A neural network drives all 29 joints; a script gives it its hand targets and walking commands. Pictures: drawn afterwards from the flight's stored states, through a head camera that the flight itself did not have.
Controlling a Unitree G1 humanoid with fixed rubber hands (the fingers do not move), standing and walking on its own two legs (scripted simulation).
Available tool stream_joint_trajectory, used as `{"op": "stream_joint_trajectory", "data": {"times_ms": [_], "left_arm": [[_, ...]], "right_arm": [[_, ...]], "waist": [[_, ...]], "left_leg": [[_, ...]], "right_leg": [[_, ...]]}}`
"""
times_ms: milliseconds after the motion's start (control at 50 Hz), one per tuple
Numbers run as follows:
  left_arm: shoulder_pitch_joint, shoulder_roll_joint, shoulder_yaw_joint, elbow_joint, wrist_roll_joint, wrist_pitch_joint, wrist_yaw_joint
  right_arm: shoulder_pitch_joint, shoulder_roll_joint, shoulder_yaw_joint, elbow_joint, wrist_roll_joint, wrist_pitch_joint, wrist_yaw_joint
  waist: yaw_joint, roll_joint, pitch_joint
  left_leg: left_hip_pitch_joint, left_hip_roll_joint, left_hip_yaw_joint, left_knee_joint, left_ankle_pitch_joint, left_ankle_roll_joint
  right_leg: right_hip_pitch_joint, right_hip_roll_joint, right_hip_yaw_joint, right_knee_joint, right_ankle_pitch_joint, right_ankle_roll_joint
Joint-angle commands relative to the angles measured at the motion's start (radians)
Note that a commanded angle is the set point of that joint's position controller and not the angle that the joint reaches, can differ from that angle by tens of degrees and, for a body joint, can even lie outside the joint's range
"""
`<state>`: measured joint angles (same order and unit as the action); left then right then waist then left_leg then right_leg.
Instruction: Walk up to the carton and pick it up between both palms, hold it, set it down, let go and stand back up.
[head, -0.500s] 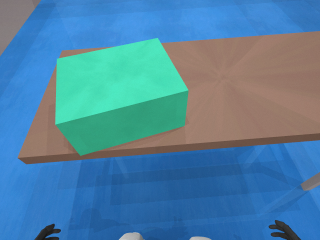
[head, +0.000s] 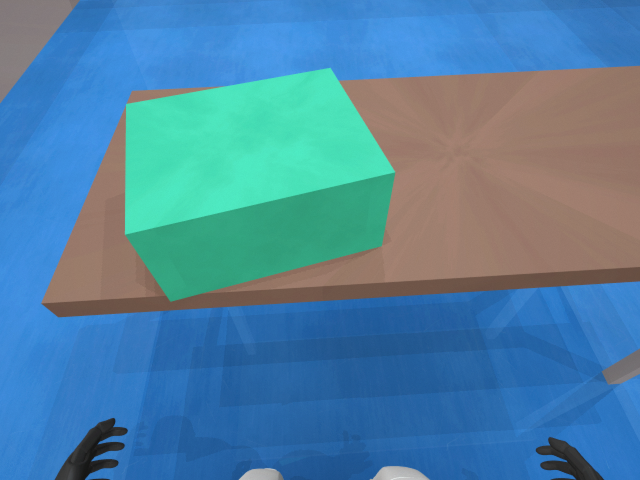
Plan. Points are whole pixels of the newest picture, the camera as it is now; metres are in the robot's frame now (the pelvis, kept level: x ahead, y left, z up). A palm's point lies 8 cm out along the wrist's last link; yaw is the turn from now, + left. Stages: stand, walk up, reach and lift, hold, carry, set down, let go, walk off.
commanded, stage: walk up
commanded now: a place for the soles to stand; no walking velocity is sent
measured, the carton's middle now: (256, 176) +0.51 +0.09 +0.07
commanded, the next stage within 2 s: none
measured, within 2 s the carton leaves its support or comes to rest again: neither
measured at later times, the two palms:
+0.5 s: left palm out of the picture +0.10 +0.33 -0.08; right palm out of the picture +0.08 -0.30 -0.08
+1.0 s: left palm out of the picture +0.09 +0.33 -0.08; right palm out of the picture +0.07 -0.30 -0.08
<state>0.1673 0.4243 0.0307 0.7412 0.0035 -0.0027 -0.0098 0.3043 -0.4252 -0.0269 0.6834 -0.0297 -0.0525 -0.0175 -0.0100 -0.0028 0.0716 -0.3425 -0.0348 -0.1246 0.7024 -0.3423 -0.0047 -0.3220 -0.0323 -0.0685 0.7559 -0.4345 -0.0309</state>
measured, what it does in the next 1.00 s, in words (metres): stands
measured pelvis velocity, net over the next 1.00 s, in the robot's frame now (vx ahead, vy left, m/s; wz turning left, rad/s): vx -0.03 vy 0.01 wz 0.03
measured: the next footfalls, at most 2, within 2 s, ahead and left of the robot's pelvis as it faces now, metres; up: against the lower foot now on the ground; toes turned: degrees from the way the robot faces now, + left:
none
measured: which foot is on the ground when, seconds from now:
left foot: down 0.00-1.00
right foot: down 0.00-1.00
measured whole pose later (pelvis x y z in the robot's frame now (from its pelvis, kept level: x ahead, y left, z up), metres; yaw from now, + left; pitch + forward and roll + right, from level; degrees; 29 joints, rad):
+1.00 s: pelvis -0.03 +0.01 +0.00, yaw +2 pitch -2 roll +0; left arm 0.18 0.43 0.03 0.74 0.00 0.00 -0.01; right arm 0.30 -0.43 -0.03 0.69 -0.03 -0.04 -0.01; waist -0.01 0.00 0.08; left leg -0.34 -0.03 -0.14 0.72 -0.35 -0.01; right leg -0.34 -0.03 -0.07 0.74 -0.37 -0.02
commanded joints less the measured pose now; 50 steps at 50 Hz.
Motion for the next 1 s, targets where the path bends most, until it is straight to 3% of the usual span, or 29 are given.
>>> {"op": "stream_joint_trajectory", "data": {"times_ms": [0, 40, 60, 100, 140, 160, 200, 240, 280, 340, 360, 420, 440, 460, 480, 500, 540, 580, 600, 640, 660, 680, 720, 760, 800, 840, 880, 940, 980], "left_arm": [[0.019, 0.206, 0.08, -0.044, 0.021, -0.039, 0.008], [0.026, 0.212, 0.077, -0.042, 0.021, -0.037, 0.001], [-0.014, 0.226, 0.082, -0.045, 0.025, -0.032, 0.0], [-0.068, 0.227, 0.079, -0.06, 0.026, -0.021, -0.001], [-0.059, 0.197, 0.074, -0.069, 0.017, -0.015, 0.002], [-0.052, 0.189, 0.08, -0.086, 0.015, -0.015, -0.002], [-0.004, 0.166, 0.077, -0.077, 0.008, 0.001, -0.003], [-0.01, 0.165, 0.073, -0.056, 0.009, -0.005, -0.001], [0.026, 0.13, 0.063, -0.044, 0.014, -0.021, 0.002], [0.034, 0.232, 0.088, -0.041, 0.03, -0.036, 0.0], [-0.006, 0.243, 0.083, -0.052, 0.026, -0.034, -0.003], [-0.057, 0.218, 0.079, -0.064, 0.02, -0.022, -0.005], [-0.047, 0.189, 0.072, -0.081, 0.013, -0.018, -0.004], [-0.029, 0.156, 0.068, -0.1, 0.011, -0.011, -0.005], [-0.014, 0.156, 0.069, -0.081, 0.003, -0.003, -0.007], [-0.003, 0.164, 0.071, -0.072, 0.001, 0.005, -0.007], [0.007, 0.157, 0.066, -0.055, 0.005, 0.0, -0.006], [0.059, 0.141, 0.068, -0.038, -0.001, -0.019, 0.005], [0.068, 0.164, 0.073, -0.02, 0.009, -0.025, 0.008], [0.095, 0.231, 0.085, -0.032, 0.026, -0.034, 0.009], [0.036, 0.261, 0.088, -0.047, 0.026, -0.039, 0.005], [0.0, 0.255, 0.089, -0.061, 0.03, -0.04, 0.0], [-0.032, 0.235, 0.084, -0.063, 0.02, -0.035, 0.009], [-0.015, 0.219, 0.077, -0.07, 0.009, -0.028, 0.005], [-0.018, 0.189, 0.071, -0.076, 0.003, -0.027, 0.006], [-0.009, 0.17, 0.071, -0.081, -0.007, -0.011, 0.002], [0.014, 0.145, 0.067, -0.079, -0.003, -0.009, 0.006], [0.027, 0.16, 0.063, -0.034, 0.008, -0.02, 0.002], [0.036, 0.228, 0.087, -0.034, 0.025, -0.033, 0.008]], "right_arm": [[-0.021, -0.161, -0.044, -0.023, 0.03, -0.015, -0.014], [-0.015, -0.147, -0.043, -0.01, 0.037, -0.002, -0.018], [0.005, -0.157, -0.049, -0.002, 0.03, 0.002, -0.012], [0.059, -0.173, -0.058, 0.011, 0.014, -0.004, -0.005], [0.069, -0.193, -0.065, 0.015, 0.007, -0.02, -0.004], [0.067, -0.222, -0.071, 0.006, 0.006, -0.026, -0.009], [0.065, -0.262, -0.078, -0.002, 0.003, -0.029, -0.009], [0.04, -0.246, -0.07, -0.002, 0.004, -0.022, -0.014], [-0.027, -0.226, -0.057, -0.011, 0.004, -0.011, -0.014], [-0.029, -0.142, -0.039, -0.01, 0.021, -0.002, -0.009], [-0.008, -0.168, -0.054, 0.008, 0.027, 0.001, -0.006], [0.073, -0.175, -0.058, 0.023, 0.013, -0.018, 0.0], [0.064, -0.204, -0.065, 0.014, 0.005, -0.025, -0.001], [0.069, -0.236, -0.072, 0.004, -0.005, -0.03, -0.008], [0.057, -0.274, -0.079, 0.003, -0.002, -0.032, -0.008], [0.057, -0.269, -0.078, 0.009, -0.009, -0.033, -0.008], [0.023, -0.259, -0.073, -0.01, -0.003, -0.025, -0.013], [-0.064, -0.227, -0.057, -0.024, 0.005, -0.006, -0.009], [-0.058, -0.202, -0.052, -0.031, 0.014, -0.005, -0.005], [-0.074, -0.136, -0.036, -0.036, 0.031, 0.002, -0.006], [-0.01, -0.157, -0.049, -0.007, 0.033, 0.016, -0.005], [0.002, -0.189, -0.055, -0.002, 0.021, 0.02, -0.005], [0.049, -0.175, -0.056, 0.008, 0.027, 0.011, 0.001], [0.064, -0.169, -0.061, 0.01, 0.022, -0.011, 0.003], [0.059, -0.219, -0.068, 0.008, 0.013, -0.019, -0.004], [0.054, -0.267, -0.073, -0.009, 0.008, -0.024, -0.007], [0.01, -0.244, -0.063, -0.007, 0.004, -0.018, -0.011], [-0.044, -0.217, -0.053, -0.011, 0.014, -0.006, -0.008], [-0.035, -0.175, -0.046, -0.018, 0.019, -0.001, -0.004]], "waist": [[0.054, -0.048, -0.114], [0.048, -0.127, -0.126], [0.021, -0.165, -0.097], [0.001, -0.126, -0.033], [0.006, -0.068, -0.053], [0.009, 0.005, -0.105], [0.018, 0.096, -0.143], [0.015, 0.07, -0.083], [0.057, 0.095, -0.049], [0.044, -0.101, -0.058], [0.032, -0.113, -0.044], [-0.014, -0.113, -0.038], [-0.009, -0.02, -0.03], [0.007, 0.074, -0.074], [0.015, 0.113, -0.065], [0.014, 0.136, -0.083], [0.026, 0.117, -0.064], [0.058, 0.158, -0.036], [0.067, 0.108, -0.05], [0.065, -0.09, -0.077], [0.037, -0.164, -0.032], [0.029, -0.117, -0.032], [-0.006, -0.114, -0.005], [-0.005, -0.116, -0.07], [0.017, -0.024, -0.161], [0.017, 0.017, -0.15], [0.041, 0.119, -0.079], [0.054, 0.106, -0.043], [0.059, -0.044, -0.045]], "left_leg": [[-0.138, 0.056, -0.126, 0.004, 0.439, 0.09], [-0.121, -0.025, 0.062, 0.101, 0.039, 0.04], [-0.089, -0.021, 0.104, 0.128, -0.122, 0.039], [-0.011, -0.01, 0.125, 0.051, -0.069, 0.059], [0.02, 0.026, 0.014, -0.077, 0.261, 0.082], [0.036, 0.103, -0.139, -0.108, 0.425, 0.115], [0.066, 0.203, -0.438, -0.213, 0.293, 0.222], [0.06, 0.206, -0.477, -0.237, 0.227, 0.221], [-0.113, 0.145, -0.327, -0.198, 0.218, 0.166], [-0.179, -0.038, 0.027, 0.067, 0.036, 0.046], [-0.118, -0.025, 0.073, 0.107, -0.084, 0.039], [0.025, -0.005, 0.068, -0.068, 0.034, 0.064], [0.027, 0.036, -0.05, -0.135, 0.127, 0.085], [0.039, 0.133, -0.28, -0.227, 0.137, 0.131], [0.044, 0.206, -0.49, -0.279, 0.139, 0.188], [0.086, 0.23, -0.551, -0.299, 0.105, 0.22], [0.081, 0.201, -0.487, -0.291, 0.081, 0.207], [-0.023, 0.159, -0.359, -0.209, 0.322, 0.179], [-0.105, 0.123, -0.278, -0.166, 0.384, 0.135], [-0.209, -0.017, -0.058, 0.057, 0.169, 0.047], [-0.158, -0.058, 0.054, 0.174, -0.11, 0.027], [-0.125, -0.014, 0.073, 0.216, -0.196, 0.023], [-0.075, 0.009, 0.097, 0.096, -0.174, 0.052], [0.031, -0.004, 0.072, -0.067, 0.145, 0.067], [0.056, 0.073, -0.12, -0.084, 0.475, 0.096], [0.04, 0.169, -0.327, -0.146, 0.376, 0.196], [0.008, 0.198, -0.453, -0.235, 0.258, 0.212], [-0.129, 0.137, -0.33, -0.212, 0.188, 0.153], [-0.257, 0.027, -0.131, -0.056, 0.14, 0.069]], "right_leg": [[0.249, -0.143, 0.205, -0.243, 0.26, -0.086], [0.214, -0.305, 0.281, -0.326, 0.325, -0.196], [0.161, -0.321, 0.279, -0.319, 0.343, -0.211], [0.03, -0.262, 0.203, -0.271, 0.277, -0.169], [0.042, -0.155, 0.102, -0.144, 0.246, -0.086], [0.066, -0.094, 0.056, -0.044, 0.278, -0.052], [-0.004, 0.028, 0.09, 0.024, -0.146, -0.01], [-0.043, 0.025, 0.118, -0.019, -0.17, -0.009], [0.109, 0.011, 0.1, -0.179, -0.006, -0.032], [0.163, -0.259, 0.331, -0.402, -0.02, -0.154], [0.099, -0.323, 0.361, -0.413, -0.012, -0.2], [0.012, -0.211, 0.186, -0.249, 0.151, -0.119], [-0.013, -0.158, 0.134, -0.171, 0.163, -0.087], [-0.036, -0.069, 0.072, -0.011, 0.111, -0.039], [-0.082, 0.022, 0.093, 0.027, -0.092, -0.007], [-0.112, 0.027, 0.146, 0.064, -0.24, -0.007], [-0.099, 0.011, 0.135, 0.02, -0.188, -0.011], [0.031, 0.027, 0.094, -0.154, 0.004, -0.013], [0.16, 0.016, 0.08, -0.188, 0.108, -0.022], [0.207, -0.206, 0.308, -0.373, 0.071, -0.114], [0.121, -0.333, 0.375, -0.452, 0.008, -0.197], [0.085, -0.378, 0.42, -0.414, 0.12, -0.235], [0.055, -0.321, 0.282, -0.327, 0.311, -0.201], [0.07, -0.192, 0.149, -0.199, 0.407, -0.102], [0.14, -0.115, 0.075, -0.041, 0.426, -0.056], [0.024, -0.007, 0.073, 0.023, 0.063, -0.02], [-0.01, 0.037, 0.093, -0.01, -0.135, -0.015], [0.113, 0.027, 0.086, -0.127, -0.016, -0.026], [0.224, -0.135, 0.244, -0.282, -0.01, -0.089]]}}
